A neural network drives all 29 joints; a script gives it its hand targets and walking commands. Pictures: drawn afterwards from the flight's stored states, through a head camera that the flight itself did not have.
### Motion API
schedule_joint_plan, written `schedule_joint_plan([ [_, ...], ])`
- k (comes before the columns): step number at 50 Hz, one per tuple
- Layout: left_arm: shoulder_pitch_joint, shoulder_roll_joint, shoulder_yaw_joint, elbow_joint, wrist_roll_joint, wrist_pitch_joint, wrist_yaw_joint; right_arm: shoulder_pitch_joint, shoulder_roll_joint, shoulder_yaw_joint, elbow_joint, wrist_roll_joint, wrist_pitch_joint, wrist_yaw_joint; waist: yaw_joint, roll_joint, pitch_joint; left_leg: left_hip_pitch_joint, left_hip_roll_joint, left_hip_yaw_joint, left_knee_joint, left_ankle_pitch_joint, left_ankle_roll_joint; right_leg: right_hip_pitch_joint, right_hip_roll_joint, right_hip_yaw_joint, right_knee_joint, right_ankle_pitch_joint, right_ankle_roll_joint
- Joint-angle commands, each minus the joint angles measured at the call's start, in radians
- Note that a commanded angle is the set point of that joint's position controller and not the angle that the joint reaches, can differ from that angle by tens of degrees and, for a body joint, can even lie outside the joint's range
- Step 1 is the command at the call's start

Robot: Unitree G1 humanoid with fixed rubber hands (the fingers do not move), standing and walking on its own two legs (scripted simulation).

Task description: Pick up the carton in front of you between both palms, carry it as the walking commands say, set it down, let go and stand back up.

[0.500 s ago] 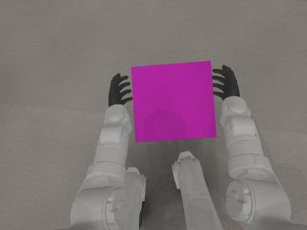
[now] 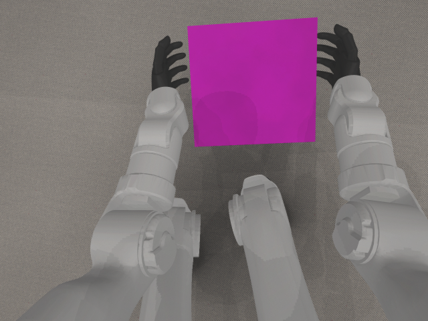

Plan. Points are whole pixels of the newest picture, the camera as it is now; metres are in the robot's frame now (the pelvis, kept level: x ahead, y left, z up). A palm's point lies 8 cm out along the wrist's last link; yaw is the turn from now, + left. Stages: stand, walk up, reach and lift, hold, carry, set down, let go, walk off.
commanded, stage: set down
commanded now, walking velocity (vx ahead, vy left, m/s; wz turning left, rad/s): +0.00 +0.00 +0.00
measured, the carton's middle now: (246, 91) +0.48 -0.16 -0.27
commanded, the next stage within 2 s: none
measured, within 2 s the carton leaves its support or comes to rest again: rests again in 0.62 s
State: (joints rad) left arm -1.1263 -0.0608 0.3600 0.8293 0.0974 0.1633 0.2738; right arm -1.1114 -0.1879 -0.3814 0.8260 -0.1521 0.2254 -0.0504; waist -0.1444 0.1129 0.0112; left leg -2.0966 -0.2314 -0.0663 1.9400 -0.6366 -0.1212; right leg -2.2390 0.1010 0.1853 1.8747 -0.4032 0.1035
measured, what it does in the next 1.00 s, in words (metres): stands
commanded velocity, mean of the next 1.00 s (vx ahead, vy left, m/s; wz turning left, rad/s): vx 0.00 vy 0.00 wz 0.00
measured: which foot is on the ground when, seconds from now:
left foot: down 0.00-1.00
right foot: down 0.00-1.00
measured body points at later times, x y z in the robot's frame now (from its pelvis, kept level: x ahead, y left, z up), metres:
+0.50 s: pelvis +0.00 +0.00 -0.04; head +0.33 -0.07 +0.25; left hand +0.53 -0.01 -0.19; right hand +0.47 -0.31 -0.19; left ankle +0.09 +0.13 -0.41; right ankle +0.14 -0.15 -0.41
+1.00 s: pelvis +0.00 +0.01 -0.05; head +0.36 -0.05 +0.23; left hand +0.55 -0.01 -0.21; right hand +0.48 -0.32 -0.21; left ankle +0.09 +0.13 -0.41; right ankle +0.14 -0.14 -0.41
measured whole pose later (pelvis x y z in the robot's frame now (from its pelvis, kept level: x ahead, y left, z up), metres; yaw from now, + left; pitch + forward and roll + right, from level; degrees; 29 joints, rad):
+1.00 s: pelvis +0.00 +0.01 -0.05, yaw +1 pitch +45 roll +1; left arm -1.35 0.01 0.34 1.00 0.19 0.05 0.14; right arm -1.27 -0.34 -0.52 1.05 -0.13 0.09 0.14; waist -0.16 0.09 0.13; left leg -2.26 -0.24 -0.08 2.10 -0.64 -0.10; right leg -2.36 -0.01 0.10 2.02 -0.45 0.07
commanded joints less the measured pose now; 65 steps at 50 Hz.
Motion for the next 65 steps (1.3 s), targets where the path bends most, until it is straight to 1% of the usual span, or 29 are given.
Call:
schedule_joint_plan([
  [1, -0.666, -0.794, -0.430, -0.063, -0.077, -0.036, -0.247, -0.561, 0.761, 0.383, -0.056, 0.102, -0.041, 0.263, -0.100, -0.095, -1.132, 0.262, -0.040, 0.165, -0.149, 0.145, 0.060, 0.870, -0.005, -0.256, -0.110, 0.229, -0.057],
  [6, -0.721, -0.766, -0.446, -0.055, -0.107, -0.038, -0.249, -0.613, 0.706, 0.374, -0.048, 0.118, -0.048, 0.270, -0.122, -0.079, -1.134, 0.255, -0.037, 0.169, -0.092, 0.168, 0.056, 0.844, -0.019, -0.262, -0.057, 0.266, -0.058],
  [7, -0.730, -0.761, -0.450, -0.049, -0.108, -0.035, -0.252, -0.644, 0.703, 0.370, -0.061, 0.121, -0.049, 0.273, -0.124, -0.069, -1.130, 0.252, -0.036, 0.167, -0.085, 0.160, 0.059, 0.807, -0.022, -0.264, -0.052, 0.261, -0.062],
  [8, -0.718, -0.761, -0.442, -0.027, -0.101, -0.031, -0.256, -0.622, 0.692, 0.352, -0.032, 0.113, -0.043, 0.277, -0.142, -0.042, -1.086, 0.229, -0.034, 0.171, -0.081, 0.151, 0.057, 0.774, -0.022, -0.263, -0.054, 0.254, -0.068],
  [9, -0.702, -0.756, -0.420, -0.008, -0.082, -0.028, -0.259, -0.588, 0.674, 0.319, 0.004, 0.089, -0.038, 0.280, -0.150, -0.018, -1.022, 0.202, -0.034, 0.175, -0.076, 0.141, 0.052, 0.744, -0.021, -0.260, -0.053, 0.243, -0.071],
  [11, -0.698, -0.768, -0.412, 0.006, -0.075, -0.028, -0.270, -0.557, 0.678, 0.299, 0.035, 0.079, -0.037, 0.292, -0.157, 0.023, -0.978, 0.180, -0.034, 0.180, -0.071, 0.157, 0.050, 0.730, -0.023, -0.260, -0.040, 0.272, -0.078],
  [12, -0.683, -0.769, -0.407, 0.016, -0.067, -0.029, -0.271, -0.549, 0.680, 0.292, 0.045, 0.079, -0.041, 0.297, -0.151, 0.037, -0.966, 0.176, -0.034, 0.179, -0.070, 0.170, 0.049, 0.724, -0.024, -0.259, -0.032, 0.289, -0.078],
  [14, -0.655, -0.763, -0.391, 0.042, -0.049, -0.033, -0.276, -0.534, 0.680, 0.278, 0.066, 0.076, -0.046, 0.304, -0.143, 0.046, -0.939, 0.160, -0.033, 0.175, -0.071, 0.182, 0.050, 0.714, -0.025, -0.256, -0.023, 0.310, -0.079],
  [16, -0.639, -0.753, -0.374, 0.060, -0.033, -0.033, -0.279, -0.528, 0.667, 0.259, 0.083, 0.069, -0.048, 0.310, -0.138, 0.050, -0.915, 0.146, -0.032, 0.172, -0.072, 0.178, 0.052, 0.694, -0.027, -0.254, -0.020, 0.306, -0.081],
  [24, -0.598, -0.663, -0.293, 0.135, 0.020, -0.024, -0.284, -0.514, 0.562, 0.182, 0.154, 0.026, -0.048, 0.324, -0.126, 0.055, -0.809, 0.120, -0.029, 0.162, -0.074, 0.131, 0.064, 0.578, -0.038, -0.252, -0.020, 0.208, -0.092],
  [30, -0.566, -0.600, -0.247, 0.197, 0.049, -0.026, -0.286, -0.496, 0.491, 0.137, 0.213, 0.008, -0.053, 0.328, -0.115, 0.060, -0.735, 0.112, -0.024, 0.159, -0.071, 0.115, 0.071, 0.514, -0.046, -0.246, -0.019, 0.159, -0.101],
  [36, -0.526, -0.557, -0.230, 0.245, 0.067, -0.033, -0.286, -0.468, 0.438, 0.104, 0.261, 0.005, -0.061, 0.332, -0.106, 0.075, -0.681, 0.113, -0.016, 0.156, -0.064, 0.120, 0.076, 0.464, -0.052, -0.240, -0.011, 0.141, -0.107],
  [45, -0.431, -0.516, -0.232, 0.295, 0.089, -0.047, -0.279, -0.399, 0.372, 0.078, 0.310, 0.020, -0.080, 0.336, -0.091, 0.099, -0.633, 0.109, 0.000, 0.150, -0.051, 0.158, 0.083, 0.402, -0.061, -0.227, 0.007, 0.159, -0.113],
  [46, -0.411, -0.507, -0.226, 0.283, 0.092, -0.053, -0.270, -0.382, 0.359, 0.071, 0.319, 0.019, -0.085, 0.332, -0.083, 0.096, -0.616, 0.103, 0.001, 0.151, -0.053, 0.160, 0.083, 0.386, -0.061, -0.225, 0.007, 0.155, -0.113],
  [47, -0.411, -0.489, -0.231, 0.296, 0.097, -0.051, -0.271, -0.379, 0.350, 0.072, 0.321, 0.020, -0.086, 0.332, -0.081, 0.092, -0.604, 0.104, 0.005, 0.147, -0.052, 0.161, 0.084, 0.385, -0.062, -0.223, 0.007, 0.157, -0.114],
  [53, -0.354, -0.416, -0.220, 0.337, 0.100, -0.054, -0.262, -0.343, 0.264, 0.058, 0.356, 0.015, -0.097, 0.319, -0.070, 0.082, -0.540, 0.112, 0.011, 0.136, -0.050, 0.119, 0.088, 0.338, -0.070, -0.219, 0.006, 0.085, -0.118],
  [57, -0.334, -0.372, -0.219, 0.359, 0.092, -0.061, -0.255, -0.324, 0.216, 0.051, 0.381, 0.019, -0.115, 0.305, -0.068, 0.069, -0.513, 0.116, 0.017, 0.128, -0.046, 0.108, 0.088, 0.324, -0.077, -0.216, 0.012, 0.058, -0.120],
  [60, -0.345, -0.329, -0.238, 0.339, 0.070, -0.071, -0.245, -0.304, 0.175, 0.042, 0.402, 0.036, -0.135, 0.294, -0.072, 0.062, -0.510, 0.132, 0.024, 0.125, -0.041, 0.112, 0.083, 0.329, -0.083, -0.218, 0.020, 0.063, -0.119],
  [61, -0.340, -0.301, -0.244, 0.335, 0.061, -0.074, -0.240, -0.296, 0.138, 0.030, 0.402, 0.041, -0.146, 0.285, -0.079, 0.062, -0.512, 0.139, 0.028, 0.125, -0.037, 0.113, 0.079, 0.335, -0.087, -0.220, 0.023, 0.068, -0.118],
  [62, -0.342, -0.259, -0.252, 0.319, 0.049, -0.080, -0.231, -0.282, 0.099, 0.020, 0.413, 0.050, -0.157, 0.276, -0.079, 0.057, -0.516, 0.151, 0.031, 0.125, -0.036, 0.116, 0.074, 0.342, -0.093, -0.223, 0.026, 0.076, -0.117],
  [63, -0.327, -0.190, -0.251, 0.294, 0.033, -0.088, -0.213, -0.259, 0.017, -0.005, 0.413, 0.058, -0.176, 0.257, -0.085, 0.055, -0.521, 0.161, 0.037, 0.126, -0.034, 0.119, 0.066, 0.348, -0.100, -0.225, 0.028, 0.082, -0.114],
  [65, -0.302, 0.047, -0.262, 0.238, -0.019, -0.106, -0.160, -0.204, -0.245, -0.064, 0.402, 0.092, -0.231, 0.190, -0.096, 0.046, -0.546, 0.190, 0.055, 0.128, -0.027, 0.139, 0.046, 0.386, -0.118, -0.227, 0.038, 0.122, -0.108],
])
